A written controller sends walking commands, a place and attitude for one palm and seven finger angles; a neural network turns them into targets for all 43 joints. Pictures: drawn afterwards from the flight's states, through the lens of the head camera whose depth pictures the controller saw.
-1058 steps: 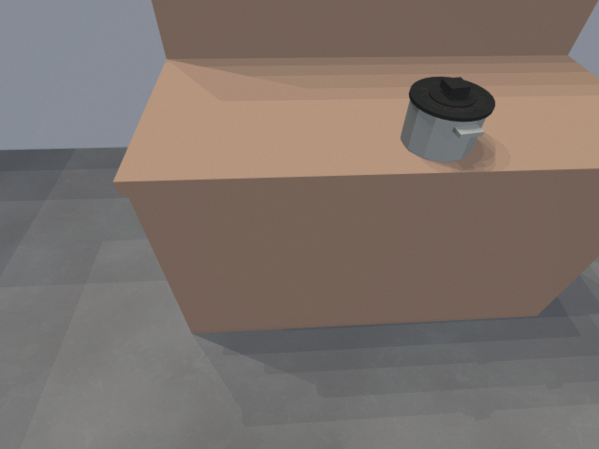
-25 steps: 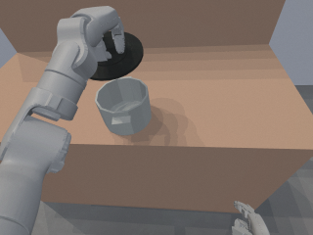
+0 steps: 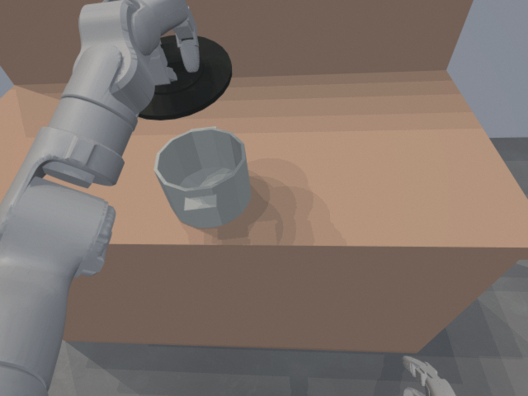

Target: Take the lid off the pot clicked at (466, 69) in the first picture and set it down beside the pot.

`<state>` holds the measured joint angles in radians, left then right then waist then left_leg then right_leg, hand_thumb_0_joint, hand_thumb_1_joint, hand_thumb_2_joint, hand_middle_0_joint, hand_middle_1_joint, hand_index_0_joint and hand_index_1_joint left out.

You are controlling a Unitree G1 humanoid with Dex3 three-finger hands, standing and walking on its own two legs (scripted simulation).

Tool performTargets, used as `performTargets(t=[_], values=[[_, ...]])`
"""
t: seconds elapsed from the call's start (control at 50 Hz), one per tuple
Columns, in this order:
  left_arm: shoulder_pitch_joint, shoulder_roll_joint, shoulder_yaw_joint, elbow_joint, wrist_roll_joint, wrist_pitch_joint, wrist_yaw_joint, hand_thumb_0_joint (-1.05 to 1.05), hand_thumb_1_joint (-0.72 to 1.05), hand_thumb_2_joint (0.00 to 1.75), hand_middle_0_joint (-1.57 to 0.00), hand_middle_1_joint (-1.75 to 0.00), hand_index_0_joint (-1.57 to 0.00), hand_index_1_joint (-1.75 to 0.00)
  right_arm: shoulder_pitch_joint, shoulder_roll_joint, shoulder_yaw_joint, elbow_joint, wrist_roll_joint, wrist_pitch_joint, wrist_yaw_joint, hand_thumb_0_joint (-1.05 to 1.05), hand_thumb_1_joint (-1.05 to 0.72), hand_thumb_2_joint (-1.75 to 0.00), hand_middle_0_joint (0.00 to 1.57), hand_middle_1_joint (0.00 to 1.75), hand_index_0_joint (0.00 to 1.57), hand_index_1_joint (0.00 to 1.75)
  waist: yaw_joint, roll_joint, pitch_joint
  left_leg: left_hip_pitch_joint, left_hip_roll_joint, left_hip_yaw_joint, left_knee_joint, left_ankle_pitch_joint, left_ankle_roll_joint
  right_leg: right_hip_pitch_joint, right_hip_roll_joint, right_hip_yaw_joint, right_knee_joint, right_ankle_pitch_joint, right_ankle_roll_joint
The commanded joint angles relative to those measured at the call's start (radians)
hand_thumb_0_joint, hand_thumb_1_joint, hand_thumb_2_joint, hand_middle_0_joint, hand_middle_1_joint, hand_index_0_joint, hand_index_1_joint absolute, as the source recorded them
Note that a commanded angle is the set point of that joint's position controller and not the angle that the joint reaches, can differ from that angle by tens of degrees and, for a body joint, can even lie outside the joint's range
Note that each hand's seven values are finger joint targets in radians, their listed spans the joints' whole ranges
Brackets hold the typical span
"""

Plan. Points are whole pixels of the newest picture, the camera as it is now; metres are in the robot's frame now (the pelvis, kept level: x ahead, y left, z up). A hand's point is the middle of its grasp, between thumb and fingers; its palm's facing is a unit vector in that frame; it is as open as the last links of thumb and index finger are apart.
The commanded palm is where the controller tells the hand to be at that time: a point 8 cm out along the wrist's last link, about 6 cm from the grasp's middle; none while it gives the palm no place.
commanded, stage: move the lid sideways beside the pot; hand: left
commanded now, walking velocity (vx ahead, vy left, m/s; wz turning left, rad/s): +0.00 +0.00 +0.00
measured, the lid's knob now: (166, 58) +0.50 +0.13 +0.27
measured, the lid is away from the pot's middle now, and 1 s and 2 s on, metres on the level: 0.02 0.11 0.24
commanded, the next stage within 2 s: none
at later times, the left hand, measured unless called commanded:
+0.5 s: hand (119, 66) +0.46 +0.18 +0.28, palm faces -0.16 -0.04 -0.99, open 5.8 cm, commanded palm +0.45 +0.19 +0.35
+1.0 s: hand (86, 64) +0.46 +0.22 +0.29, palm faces -0.14 -0.04 -0.99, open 5.8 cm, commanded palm +0.44 +0.23 +0.35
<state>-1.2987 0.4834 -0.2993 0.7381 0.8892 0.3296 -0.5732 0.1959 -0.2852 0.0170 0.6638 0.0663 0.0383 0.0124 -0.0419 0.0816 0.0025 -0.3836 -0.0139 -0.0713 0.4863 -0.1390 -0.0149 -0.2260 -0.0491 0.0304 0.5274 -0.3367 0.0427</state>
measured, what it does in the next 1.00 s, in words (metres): stands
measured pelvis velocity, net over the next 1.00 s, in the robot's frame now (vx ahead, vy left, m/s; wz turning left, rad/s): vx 0.00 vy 0.00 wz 0.01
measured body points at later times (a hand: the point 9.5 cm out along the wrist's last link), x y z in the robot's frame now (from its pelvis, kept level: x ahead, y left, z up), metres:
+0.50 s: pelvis +0.00 +0.00 +0.00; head +0.02 -0.03 +0.45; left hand +0.46 +0.18 +0.34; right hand +0.15 -0.25 -0.12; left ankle +0.07 +0.13 -0.73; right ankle -0.04 -0.15 -0.73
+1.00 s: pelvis +0.00 +0.00 +0.00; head +0.03 -0.03 +0.45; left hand +0.46 +0.22 +0.34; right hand +0.13 -0.24 -0.13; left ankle +0.07 +0.13 -0.73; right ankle -0.04 -0.15 -0.73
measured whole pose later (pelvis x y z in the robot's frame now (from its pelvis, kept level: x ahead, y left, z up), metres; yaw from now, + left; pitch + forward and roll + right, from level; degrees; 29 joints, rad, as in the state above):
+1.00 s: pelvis +0.00 +0.00 +0.00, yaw +1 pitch +3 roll -1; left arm -1.23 0.67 -0.18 0.72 0.93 0.24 -0.61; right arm 0.18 -0.29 0.02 0.63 0.09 0.13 0.02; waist -0.05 0.09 0.01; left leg -0.42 -0.01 -0.09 0.51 -0.15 -0.01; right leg -0.24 -0.04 0.02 0.52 -0.33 0.05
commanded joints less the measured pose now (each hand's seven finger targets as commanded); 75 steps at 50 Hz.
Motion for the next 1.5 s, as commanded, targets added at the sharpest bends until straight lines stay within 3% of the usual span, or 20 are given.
performTargets(t=[0.0, 0.04, 0.1, 0.18, 0.22, 0.28, 0.32, 0.36, 0.42, 0.54, 0.6, 0.64, 0.7, 0.74, 0.82, 1.04, 1.2, 1.24, 1.32, 1.48], values=[[-0.652, 0.22, 0.108, -0.187, 0.027, -0.006, 0.057, 0.0, 0.58, 1.1, -0.74, -0.99, -1.06, -1.1, -0.103, -0.097, -0.036, -0.14, 0.006, -0.058, -0.007, 0.0, -0.9, -0.9, 0.2, 0.3, 0.2, 0.3, 0.004, -0.108, -0.429, 0.367, -0.059, 0.043, -0.009, 0.132, 0.079, -0.057, 0.089, -0.098, -0.076, 0.344, -0.077], [-0.607, 0.313, 0.18, -0.218, 0.051, -0.022, 0.064, 0.0, 0.58, 1.1, -0.74, -0.99, -1.06, -1.1, -0.097, -0.105, -0.037, -0.148, -0.002, -0.049, -0.003, 0.0, -0.9, -0.9, 0.2, 0.3, 0.2, 0.3, 0.026, -0.094, -0.494, 0.371, -0.059, 0.041, 0.0, 0.176, 0.077, -0.013, 0.086, -0.093, -0.064, 0.376, -0.081], [-0.567, 0.297, 0.169, -0.114, 0.061, -0.008, 0.057, 0.0, 0.58, 1.1, -0.74, -0.99, -1.06, -1.1, -0.105, -0.107, -0.034, -0.141, 0.003, -0.028, -0.004, 0.0, -0.9, -0.9, 0.2, 0.3, 0.2, 0.3, 0.022, -0.149, -0.398, 0.305, -0.056, 0.054, -0.007, 0.131, 0.077, -0.04, 0.083, -0.098, -0.072, 0.351, -0.078], [-0.588, 0.328, 0.18, -0.236, 0.064, -0.024, 0.055, 0.0, 0.58, 1.1, -0.74, -0.99, -1.06, -1.1, -0.124, -0.104, -0.037, -0.169, 0.005, -0.022, -0.001, 0.0, -0.9, -0.9, 0.2, 0.3, 0.2, 0.3, 0.025, -0.113, -0.474, 0.354, -0.056, 0.055, 0.012, 0.196, 0.081, -0.01, 0.079, -0.089, -0.059, 0.411, -0.079], [-0.511, 0.26, 0.127, -0.192, 0.038, -0.018, 0.04, 0.0, 0.58, 1.1, -0.74, -0.99, -1.06, -1.1, -0.114, -0.105, -0.041, -0.172, 0.011, -0.013, -0.001, 0.0, -0.9, -0.9, 0.2, 0.3, 0.2, 0.3, 0.01, -0.121, -0.435, 0.342, -0.057, 0.058, 0.015, 0.192, 0.084, -0.027, 0.077, -0.094, -0.071, 0.405, -0.076], [-0.548, 0.312, 0.146, -0.124, 0.051, -0.015, 0.031, 0.0, 0.58, 1.1, -0.74, -0.99, -1.06, -1.1, -0.115, -0.111, -0.031, -0.156, 0.016, 0.002, -0.011, 0.0, -0.9, -0.9, 0.2, 0.3, 0.2, 0.3, 0.002, -0.172, -0.357, 0.289, -0.06, 0.062, -0.002, 0.096, 0.083, -0.058, 0.082, -0.099, -0.084, 0.335, -0.068], [-0.571, 0.29, 0.116, -0.189, 0.03, -0.031, 0.03, 0.0, 0.58, 1.1, -0.74, -0.99, -1.06, -1.1, -0.114, -0.115, -0.039, -0.163, 0.016, 0.0, -0.012, 0.0, -0.9, -0.9, 0.2, 0.3, 0.2, 0.3, -0.005, -0.105, -0.397, 0.334, -0.058, 0.06, 0.007, 0.126, 0.085, -0.058, 0.079, -0.098, -0.082, 0.344, -0.072], [-0.632, 0.374, 0.178, -0.277, 0.054, -0.052, 0.035, 0.0, 0.58, 1.1, -0.74, -0.99, -1.06, -1.1, -0.121, -0.108, -0.038, -0.175, 0.01, -0.013, -0.012, 0.0, -0.9, -0.9, 0.2, 0.3, 0.2, 0.3, 0.007, -0.054, -0.489, 0.387, -0.062, 0.049, 0.022, 0.175, 0.085, -0.028, 0.086, -0.09, -0.065, 0.377, -0.078], [-0.556, 0.264, 0.086, -0.191, 0.025, -0.044, 0.019, 0.0, 0.58, 1.1, -0.74, -0.99, -1.06, -1.1, -0.095, -0.11, -0.041, -0.154, 0.023, 0.002, -0.013, 0.0, -0.9, -0.9, 0.2, 0.3, 0.2, 0.3, -0.019, -0.073, -0.399, 0.357, -0.06, 0.051, 0.014, 0.152, 0.081, -0.07, 0.087, -0.105, -0.082, 0.35, -0.076], [-0.596, 0.417, 0.194, -0.247, 0.053, -0.067, 0.03, 0.0, 0.58, 1.1, -0.74, -0.99, -1.06, -1.1, -0.088, -0.118, -0.039, -0.157, 0.015, 0.004, -0.009, 0.0, -0.9, -0.9, 0.2, 0.3, 0.2, 0.3, 0.005, -0.043, -0.468, 0.364, -0.064, 0.039, 0.012, 0.156, 0.079, -0.025, 0.091, -0.099, -0.079, 0.35, -0.078], [-0.582, 0.332, 0.123, -0.16, 0.046, -0.063, 0.018, 0.0, 0.58, 1.1, -0.74, -0.99, -1.06, -1.1, -0.089, -0.116, -0.037, -0.141, 0.024, 0.014, -0.013, 0.0, -0.9, -0.9, 0.2, 0.3, 0.2, 0.3, -0.016, -0.074, -0.38, 0.334, -0.061, 0.042, 0.008, 0.118, 0.078, -0.078, 0.096, -0.113, -0.086, 0.311, -0.078], [-0.61, 0.429, 0.197, -0.286, 0.052, -0.082, 0.028, 0.0, 0.58, 1.1, -0.74, -0.99, -1.06, -1.1, -0.081, -0.123, -0.043, -0.158, 0.015, 0.008, -0.007, 0.0, -0.9, -0.9, 0.2, 0.3, 0.2, 0.3, 0.004, -0.017, -0.498, 0.389, -0.06, 0.035, 0.015, 0.175, 0.077, -0.028, 0.096, -0.104, -0.079, 0.346, -0.081], [-0.564, 0.385, 0.168, -0.18, 0.054, -0.075, 0.021, 0.0, 0.58, 1.1, -0.74, -0.99, -1.06, -1.1, -0.081, -0.12, -0.041, -0.145, 0.022, 0.018, -0.01, 0.0, -0.9, -0.9, 0.2, 0.3, 0.2, 0.3, -0.01, -0.059, -0.422, 0.355, -0.059, 0.039, 0.017, 0.162, 0.079, -0.065, 0.098, -0.109, -0.079, 0.336, -0.082], [-0.574, 0.466, 0.229, -0.259, 0.055, -0.086, 0.024, 0.0, 0.58, 1.1, -0.74, -0.99, -1.06, -1.1, -0.071, -0.129, -0.045, -0.153, 0.017, 0.021, -0.003, 0.0, -0.9, -0.9, 0.2, 0.3, 0.2, 0.3, 0.008, -0.034, -0.486, 0.372, -0.058, 0.034, 0.013, 0.194, 0.077, -0.021, 0.097, -0.106, -0.078, 0.361, -0.081], [-0.509, 0.405, 0.182, -0.244, 0.04, -0.086, 0.017, 0.0, 0.58, 1.1, -0.74, -0.99, -1.06, -1.1, -0.075, -0.131, -0.052, -0.157, 0.022, 0.026, -0.001, 0.0, -0.9, -0.9, 0.2, 0.3, 0.2, 0.3, -0.002, -0.027, -0.447, 0.373, -0.054, 0.038, 0.027, 0.202, 0.079, -0.058, 0.093, -0.108, -0.076, 0.344, -0.084], [-0.517, 0.537, 0.255, -0.186, 0.074, -0.108, 0.009, 0.0, 0.58, 1.1, -0.74, -0.99, -1.06, -1.1, -0.06, -0.134, -0.044, -0.166, 0.027, 0.065, -0.006, 0.0, -0.9, -0.9, 0.2, 0.3, 0.2, 0.3, 0.003, -0.059, -0.423, 0.318, -0.059, 0.05, 0.012, 0.121, 0.082, -0.045, 0.099, -0.111, -0.09, 0.288, -0.075], [-0.547, 0.478, 0.18, -0.138, 0.058, -0.141, -0.002, 0.0, 0.58, 1.1, -0.74, -0.99, -1.06, -1.1, -0.058, -0.131, -0.04, -0.15, 0.038, 0.071, -0.019, 0.0, -0.9, -0.9, 0.2, 0.3, 0.2, 0.3, -0.023, -0.015, -0.366, 0.322, -0.057, 0.049, 0.008, 0.074, 0.084, -0.094, 0.104, -0.119, -0.105, 0.233, -0.076], [-0.567, 0.567, 0.245, -0.207, 0.068, -0.161, 0.013, 0.0, 0.58, 1.1, -0.74, -0.99, -1.06, -1.1, -0.039, -0.138, -0.044, -0.15, 0.03, 0.066, -0.019, 0.0, -0.9, -0.9, 0.2, 0.3, 0.2, 0.3, -0.012, 0.024, -0.441, 0.361, -0.055, 0.039, 0.013, 0.108, 0.081, -0.062, 0.108, -0.113, -0.1, 0.245, -0.08], [-0.479, 0.566, 0.24, -0.083, 0.052, -0.175, 0.002, 0.0, 0.58, 1.1, -0.74, -0.99, -1.06, -1.1, -0.012, -0.154, -0.048, -0.126, 0.035, 0.069, -0.027, 0.0, -0.9, -0.9, 0.2, 0.3, 0.2, 0.3, -0.02, -0.024, -0.363, 0.312, -0.049, 0.045, 0.012, 0.084, 0.087, -0.075, 0.101, -0.117, -0.112, 0.25, -0.077], [-0.514, 0.639, 0.283, -0.101, 0.078, -0.214, 0.003, 0.0, 0.58, 1.1, -0.74, -0.99, -1.06, -1.1, -0.006, -0.151, -0.046, -0.127, 0.035, 0.08, -0.028, 0.0, -0.9, -0.9, 0.2, 0.3, 0.2, 0.3, -0.018, 0.023, -0.41, 0.334, -0.051, 0.051, 0.021, 0.135, 0.09, -0.056, 0.109, -0.116, -0.108, 0.283, -0.077]])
